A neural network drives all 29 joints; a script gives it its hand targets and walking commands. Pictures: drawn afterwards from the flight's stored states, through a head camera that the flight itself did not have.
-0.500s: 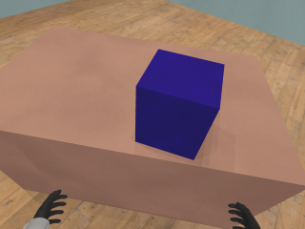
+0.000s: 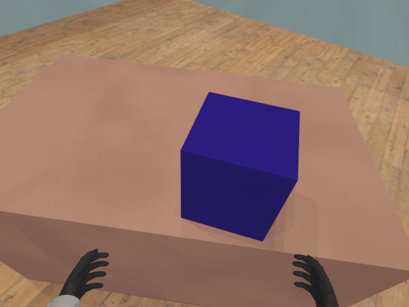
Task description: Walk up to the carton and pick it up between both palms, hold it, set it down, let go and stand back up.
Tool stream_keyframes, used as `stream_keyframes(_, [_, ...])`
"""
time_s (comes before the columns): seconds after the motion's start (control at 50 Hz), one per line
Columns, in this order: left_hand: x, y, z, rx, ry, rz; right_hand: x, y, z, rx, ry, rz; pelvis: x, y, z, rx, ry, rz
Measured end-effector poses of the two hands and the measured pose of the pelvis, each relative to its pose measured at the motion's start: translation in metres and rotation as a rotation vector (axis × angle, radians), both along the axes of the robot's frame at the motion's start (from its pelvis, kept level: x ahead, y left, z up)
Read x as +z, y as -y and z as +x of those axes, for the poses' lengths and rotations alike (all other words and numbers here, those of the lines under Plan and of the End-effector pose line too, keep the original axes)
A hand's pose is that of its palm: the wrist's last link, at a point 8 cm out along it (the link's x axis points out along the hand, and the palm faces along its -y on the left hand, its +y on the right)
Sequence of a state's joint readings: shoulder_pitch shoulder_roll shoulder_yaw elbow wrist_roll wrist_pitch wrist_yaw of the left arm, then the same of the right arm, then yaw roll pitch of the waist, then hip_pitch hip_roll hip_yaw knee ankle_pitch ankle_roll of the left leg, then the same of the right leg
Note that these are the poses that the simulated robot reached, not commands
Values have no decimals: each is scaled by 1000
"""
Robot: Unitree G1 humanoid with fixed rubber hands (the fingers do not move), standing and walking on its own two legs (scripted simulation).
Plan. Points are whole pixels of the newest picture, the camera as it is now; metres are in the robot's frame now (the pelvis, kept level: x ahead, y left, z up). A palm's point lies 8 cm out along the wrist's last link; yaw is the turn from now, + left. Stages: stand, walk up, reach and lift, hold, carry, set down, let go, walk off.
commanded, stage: reach and lift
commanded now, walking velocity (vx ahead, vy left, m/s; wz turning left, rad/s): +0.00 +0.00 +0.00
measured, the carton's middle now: (236, 168) +0.44 -0.04 +0.02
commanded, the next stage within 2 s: none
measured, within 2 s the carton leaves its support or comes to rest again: neither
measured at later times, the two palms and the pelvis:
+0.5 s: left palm (73, 289) +0.15 +0.24 -0.02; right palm out of the picture +0.16 -0.19 -0.02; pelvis -0.01 +0.00 +0.00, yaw +0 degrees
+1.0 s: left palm (86, 245) +0.21 +0.23 +0.02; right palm (314, 269) +0.21 -0.18 +0.02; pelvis -0.01 +0.01 +0.00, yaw +0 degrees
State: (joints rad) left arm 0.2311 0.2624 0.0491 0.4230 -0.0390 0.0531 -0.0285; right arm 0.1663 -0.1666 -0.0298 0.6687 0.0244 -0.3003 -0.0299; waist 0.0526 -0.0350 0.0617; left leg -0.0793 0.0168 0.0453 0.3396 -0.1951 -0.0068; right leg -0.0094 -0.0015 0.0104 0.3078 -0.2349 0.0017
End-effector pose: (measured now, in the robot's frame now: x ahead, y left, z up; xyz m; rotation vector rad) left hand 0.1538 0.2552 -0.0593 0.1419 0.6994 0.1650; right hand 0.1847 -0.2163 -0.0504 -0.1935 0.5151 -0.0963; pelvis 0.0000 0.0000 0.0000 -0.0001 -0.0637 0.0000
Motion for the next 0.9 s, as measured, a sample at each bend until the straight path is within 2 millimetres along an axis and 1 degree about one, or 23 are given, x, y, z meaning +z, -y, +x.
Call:
stream_keyframes(0.1, [12,3,10,-38,65,-3,5,-4,3,-27,45,31,1,0,6,1,7,-2])
stream_keyframes(0.2, [21,7,10,-68,113,-20,12,-6,0,-57,100,57,1,1,7,3,14,-1])
stream_keyframes(0.3, [23,11,4,-96,127,-45,18,-12,-8,-86,128,77,1,3,2,3,26,-1])
stream_keyframes(0.4, [32,14,0,-119,186,-62,26,-19,-17,-116,161,104,1,4,-5,0,28,-2])
stream_keyframes(0.48, [36,13,-2,-135,220,-70,30,-24,-23,-141,177,116,1,4,-11,-4,32,-2])
stream_keyframes(0.54, [42,11,0,-142,263,-75,36,-30,-24,-151,199,127,0,2,-14,-5,31,-2])
stream_keyframes(0.68, [56,10,15,-173,334,-91,47,-43,-13,-174,240,152,-1,-4,-20,-8,35,-6])
stream_keyframes(0.78, [69,14,29,-192,395,-103,57,-46,0,-191,273,159,-2,-9,-19,-7,33,-8])
stream_keyframes(0.9, [70,15,47,-185,399,-125,65,-45,18,-191,275,156,-2,-11,-15,-10,23,-10])
